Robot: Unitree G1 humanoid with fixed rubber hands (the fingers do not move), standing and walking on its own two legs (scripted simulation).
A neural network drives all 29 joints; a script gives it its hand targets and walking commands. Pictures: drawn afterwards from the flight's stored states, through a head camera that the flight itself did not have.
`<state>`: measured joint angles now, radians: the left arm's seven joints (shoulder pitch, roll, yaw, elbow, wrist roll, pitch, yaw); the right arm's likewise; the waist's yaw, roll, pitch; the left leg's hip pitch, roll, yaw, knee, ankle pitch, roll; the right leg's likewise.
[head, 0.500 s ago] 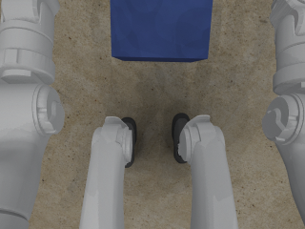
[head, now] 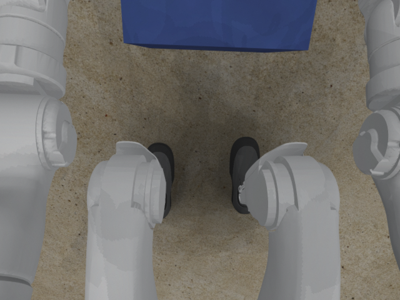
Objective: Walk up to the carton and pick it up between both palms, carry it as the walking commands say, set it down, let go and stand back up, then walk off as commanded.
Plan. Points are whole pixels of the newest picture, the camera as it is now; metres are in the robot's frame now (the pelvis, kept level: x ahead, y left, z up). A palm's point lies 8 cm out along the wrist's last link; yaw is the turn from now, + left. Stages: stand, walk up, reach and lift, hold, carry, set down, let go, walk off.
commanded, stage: reach and lift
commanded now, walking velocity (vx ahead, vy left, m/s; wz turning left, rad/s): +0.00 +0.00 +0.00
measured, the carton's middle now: out of the picture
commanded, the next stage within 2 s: none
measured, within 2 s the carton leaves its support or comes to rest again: leaves its support in 1.80 s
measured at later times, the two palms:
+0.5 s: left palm out of the picture +0.57 +0.19 -0.19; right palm out of the picture +0.56 -0.22 -0.19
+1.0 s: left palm out of the picture +0.57 +0.15 -0.20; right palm out of the picture +0.56 -0.19 -0.19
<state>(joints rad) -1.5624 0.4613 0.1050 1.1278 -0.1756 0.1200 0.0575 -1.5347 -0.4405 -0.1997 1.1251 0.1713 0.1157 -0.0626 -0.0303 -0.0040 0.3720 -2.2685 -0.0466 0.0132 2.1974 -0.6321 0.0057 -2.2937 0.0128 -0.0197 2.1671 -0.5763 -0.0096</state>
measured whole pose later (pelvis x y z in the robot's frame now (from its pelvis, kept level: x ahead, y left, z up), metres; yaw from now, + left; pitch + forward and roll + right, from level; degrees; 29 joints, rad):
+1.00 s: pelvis +0.00 +0.00 -0.02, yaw +1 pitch +33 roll +0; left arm -1.65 0.39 0.04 1.19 -0.19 0.09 0.10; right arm -1.64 -0.40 -0.11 1.21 0.23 0.07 -0.10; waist -0.03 -0.01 0.52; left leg -2.21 -0.03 0.03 2.28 -0.65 0.02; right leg -2.24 0.00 -0.02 2.26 -0.60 -0.02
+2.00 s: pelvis +0.00 +0.00 -0.01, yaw +2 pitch +37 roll +0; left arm -1.49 0.29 0.25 0.93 -0.04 0.27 0.12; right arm -1.48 -0.32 -0.28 0.94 0.08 0.27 -0.08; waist -0.05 0.02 0.33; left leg -2.24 -0.08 0.02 2.24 -0.64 0.01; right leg -2.25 0.05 0.02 2.22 -0.62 0.03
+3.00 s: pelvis -0.01 +0.00 +0.08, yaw +3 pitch +46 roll +2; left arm -1.29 0.15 0.44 0.75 0.17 0.38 0.05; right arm -1.26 -0.14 -0.45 0.71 -0.15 0.40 -0.06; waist -0.05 0.01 -0.01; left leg -2.15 -0.11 -0.01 1.87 -0.53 -0.02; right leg -2.17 0.09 0.07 1.88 -0.51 0.04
